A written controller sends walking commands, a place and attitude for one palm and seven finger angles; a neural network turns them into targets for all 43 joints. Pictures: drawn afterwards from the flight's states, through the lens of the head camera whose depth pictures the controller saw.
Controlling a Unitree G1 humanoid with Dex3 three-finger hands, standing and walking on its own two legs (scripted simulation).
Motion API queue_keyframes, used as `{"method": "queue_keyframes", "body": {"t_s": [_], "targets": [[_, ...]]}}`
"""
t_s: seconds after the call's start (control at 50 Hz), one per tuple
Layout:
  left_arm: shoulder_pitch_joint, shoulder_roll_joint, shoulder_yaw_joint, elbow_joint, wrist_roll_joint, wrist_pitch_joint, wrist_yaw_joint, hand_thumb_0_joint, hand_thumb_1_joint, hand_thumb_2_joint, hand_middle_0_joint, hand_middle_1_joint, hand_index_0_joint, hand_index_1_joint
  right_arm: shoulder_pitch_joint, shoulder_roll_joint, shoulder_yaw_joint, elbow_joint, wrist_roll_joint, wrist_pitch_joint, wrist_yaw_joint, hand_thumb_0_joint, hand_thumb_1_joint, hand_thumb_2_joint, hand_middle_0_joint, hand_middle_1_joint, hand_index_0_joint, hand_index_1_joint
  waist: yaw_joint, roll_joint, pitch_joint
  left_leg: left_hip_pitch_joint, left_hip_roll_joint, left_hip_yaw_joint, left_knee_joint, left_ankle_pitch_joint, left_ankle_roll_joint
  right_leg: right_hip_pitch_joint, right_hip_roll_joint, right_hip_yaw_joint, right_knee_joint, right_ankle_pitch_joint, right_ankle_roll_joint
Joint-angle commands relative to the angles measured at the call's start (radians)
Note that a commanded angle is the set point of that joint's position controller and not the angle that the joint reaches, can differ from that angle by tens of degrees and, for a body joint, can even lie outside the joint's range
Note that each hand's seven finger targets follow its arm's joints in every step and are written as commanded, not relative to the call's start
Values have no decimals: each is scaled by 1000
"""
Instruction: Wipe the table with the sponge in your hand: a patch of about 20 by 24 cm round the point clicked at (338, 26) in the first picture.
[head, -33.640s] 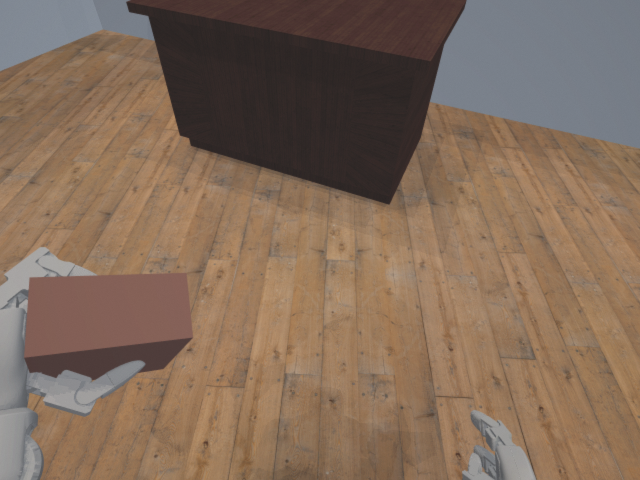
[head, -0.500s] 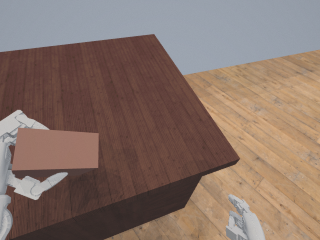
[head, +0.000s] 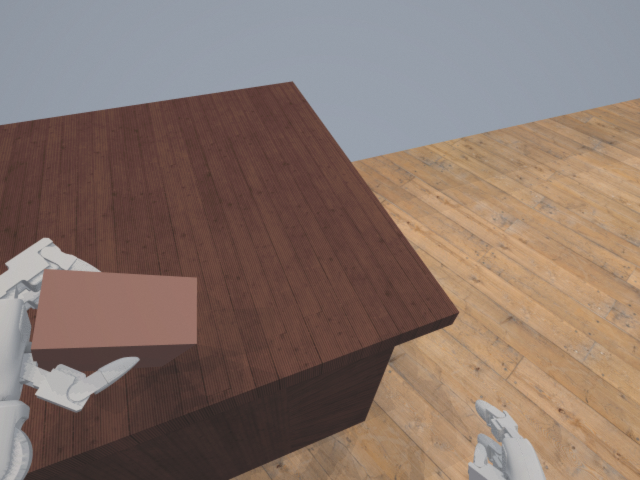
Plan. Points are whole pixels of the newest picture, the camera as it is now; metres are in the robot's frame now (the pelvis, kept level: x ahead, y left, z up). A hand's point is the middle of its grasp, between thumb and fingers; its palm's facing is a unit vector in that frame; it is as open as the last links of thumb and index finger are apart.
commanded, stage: come to a stop and stand still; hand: left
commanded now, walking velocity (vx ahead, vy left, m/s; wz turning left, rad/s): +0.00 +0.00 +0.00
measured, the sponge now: (136, 326) +0.23 +0.21 +0.13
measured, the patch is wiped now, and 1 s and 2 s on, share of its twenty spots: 0.00 0.00 0.00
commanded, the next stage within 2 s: look again from close up in 0.76 s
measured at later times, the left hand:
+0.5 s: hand (67, 304) +0.24 +0.27 +0.15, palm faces +0.35 -0.83 -0.43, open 10.1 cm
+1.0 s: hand (53, 312) +0.23 +0.27 +0.15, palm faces +0.36 -0.85 -0.38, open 10.1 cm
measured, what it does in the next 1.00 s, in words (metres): stands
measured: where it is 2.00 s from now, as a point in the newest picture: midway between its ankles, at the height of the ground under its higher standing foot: outside the picture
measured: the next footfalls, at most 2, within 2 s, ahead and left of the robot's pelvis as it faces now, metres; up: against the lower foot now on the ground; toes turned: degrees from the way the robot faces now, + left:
none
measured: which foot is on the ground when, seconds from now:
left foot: down 0.00-1.00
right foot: down 0.00-1.00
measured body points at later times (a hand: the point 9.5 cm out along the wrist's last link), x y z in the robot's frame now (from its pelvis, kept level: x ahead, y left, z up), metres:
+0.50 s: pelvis +0.01 +0.01 +0.00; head +0.06 +0.04 +0.44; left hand +0.21 +0.31 +0.17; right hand +0.19 -0.20 -0.08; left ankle +0.02 +0.09 -0.74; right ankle +0.02 -0.12 -0.74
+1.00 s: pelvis +0.01 +0.02 +0.00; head +0.03 +0.05 +0.45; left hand +0.20 +0.32 +0.18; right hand +0.20 -0.19 -0.07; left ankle +0.02 +0.09 -0.74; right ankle +0.02 -0.12 -0.74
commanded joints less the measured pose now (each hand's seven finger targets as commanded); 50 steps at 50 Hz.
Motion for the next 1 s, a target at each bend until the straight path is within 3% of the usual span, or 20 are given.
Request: {"method": "queue_keyframes", "body": {"t_s": [0.0,0.02,0.04,0.06,0.14,0.22,0.24,0.26,0.34,0.38,0.46,0.54,0.56,0.64,0.66,0.74,0.76,0.84,0.86,0.98], "targets": [[-85,168,112,-219,-17,-56,25,0,100,1300,-1200,-1600,-1200,-1600,-99,-114,-48,-159,1,-53,-12,0,-900,-900,200,300,200,300,0,32,-103,33,87,-117,-94,2,-12,9,-102,108,-65,28,-31],[-1077,965,690,-463,132,-156,28,0,100,1300,-1200,-1600,-1200,-1600,1,-134,-42,-137,-60,-84,-5,0,-900,-900,200,300,200,300,23,-115,55,-126,88,-51,27,22,-15,-116,-110,119,-124,70,20],[-808,569,434,-77,48,-112,13,0,100,1300,-1200,-1600,-1200,-1600,-98,-95,-48,-68,-5,-53,-11,0,-900,-900,200,300,200,300,6,149,-48,20,122,-92,17,25,-23,-167,-185,74,-10,-66,-71],[-539,325,254,17,18,-101,-14,0,100,1300,-1200,-1600,-1200,-1600,-67,-99,-61,-106,-24,-62,5,0,-900,-900,200,300,200,300,16,185,-117,63,82,-87,-45,10,-39,-68,-95,90,44,-38,-79],[-25,88,64,-106,-36,-92,-38,0,100,1300,-1200,-1600,-1200,-1600,-90,-103,-62,-157,19,-67,60,0,-900,-900,200,300,200,300,38,87,-177,60,81,-78,-82,-36,-10,18,-78,86,33,-5,-22],[-53,218,165,-176,-22,-83,-9,0,100,1300,-1200,-1600,-1200,-1600,-108,-111,-50,-167,9,-63,37,0,-900,-900,200,300,200,300,32,-117,-81,-21,75,-81,-91,-99,-20,2,-78,88,-32,-80,-14],[-79,271,225,-193,-16,-81,5,0,100,1300,-1200,-1600,-1200,-1600,-130,-115,-46,-160,10,-59,27,0,-900,-900,200,300,200,300,28,-83,-83,8,74,-79,-96,-77,-22,-22,-75,89,-26,-85,-16],[-96,230,198,-186,-21,-89,0,0,100,1300,-1200,-1600,-1200,-1600,-111,-109,-43,-161,2,-59,19,0,-900,-900,200,300,200,300,20,-76,-89,0,77,-92,-97,-50,-19,-5,-78,70,-13,-56,-18],[-206,293,239,-307,-14,-112,8,0,100,1300,-1200,-1600,-1200,-1600,-129,-98,-30,-165,-2,-76,2,0,-900,-900,200,300,200,300,18,104,-129,41,84,-101,-88,50,-18,33,-75,77,51,69,-22],[-188,251,200,-316,-21,-115,4,0,100,1300,-1200,-1600,-1200,-1600,-106,-94,-29,-169,-5,-83,2,0,-900,-900,200,300,200,300,19,122,-160,60,86,-102,-69,123,-15,64,-78,67,56,127,-22],[-112,179,147,-296,-18,-105,5,0,100,1300,-1200,-1600,-1200,-1600,-98,-96,-28,-152,-9,-90,12,0,-900,-900,200,300,200,300,21,87,-184,118,92,-99,-42,262,-27,51,-73,45,48,179,-18],[-64,172,154,-238,-12,-83,11,0,100,1300,-1200,-1600,-1200,-1600,-115,-101,-34,-144,-2,-77,15,0,-900,-900,200,300,200,300,18,58,-165,125,95,-92,-44,328,-49,33,-68,50,44,204,-18],[-63,137,113,-220,-19,-83,3,0,100,1300,-1200,-1600,-1200,-1600,-98,-104,-31,-146,-9,-65,14,0,-900,-900,200,300,200,300,16,59,-152,103,101,-95,-56,298,-44,30,-69,36,32,184,-15],[-95,200,168,-238,-15,-74,10,0,100,1300,-1200,-1600,-1200,-1600,-127,-100,-29,-161,-2,-49,5,0,-900,-900,200,300,200,300,16,63,-143,92,101,-96,-78,254,-54,34,-67,41,32,171,-15],[-92,162,130,-227,-22,-79,3,0,100,1300,-1200,-1600,-1200,-1600,-111,-101,-26,-164,-9,-41,3,0,-900,-900,200,300,200,300,14,46,-148,69,102,-102,-81,230,-44,49,-68,29,19,164,-13],[-113,215,170,-299,-16,-77,13,0,100,1300,-1200,-1600,-1200,-1600,-136,-100,-26,-177,-4,-45,-3,0,-900,-900,200,300,200,300,17,108,-173,95,97,-100,-84,243,-56,60,-66,35,34,170,-17],[-101,171,128,-287,-22,-81,7,0,100,1300,-1200,-1600,-1200,-1600,-118,-98,-24,-178,-11,-39,-4,0,-900,-900,200,300,200,300,16,93,-175,81,102,-103,-85,226,-46,67,-68,24,23,162,-16],[-98,199,156,-290,-18,-74,16,0,100,1300,-1200,-1600,-1200,-1600,-128,-102,-29,-174,-3,-46,-7,0,-900,-900,200,300,200,300,14,103,-168,88,95,-99,-84,224,-57,63,-67,38,23,174,-18],[-92,158,116,-258,-25,-75,8,0,100,1300,-1200,-1600,-1200,-1600,-112,-102,-23,-174,-10,-40,-7,0,-900,-900,200,300,200,300,14,78,-153,62,99,-105,-95,176,-47,63,-70,29,5,152,-15],[-115,165,115,-228,-19,-75,10,0,100,1300,-1200,-1600,-1200,-1600,-106,-105,-32,-171,-5,-40,-12,0,-900,-900,200,300,200,300,8,62,-127,39,99,-112,-117,67,-40,56,-73,47,-16,114,-17]]}}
